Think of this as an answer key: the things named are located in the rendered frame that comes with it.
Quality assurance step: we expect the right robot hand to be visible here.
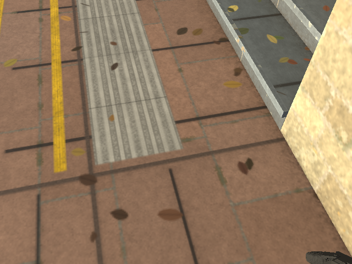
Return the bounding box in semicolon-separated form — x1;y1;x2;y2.
306;251;352;264

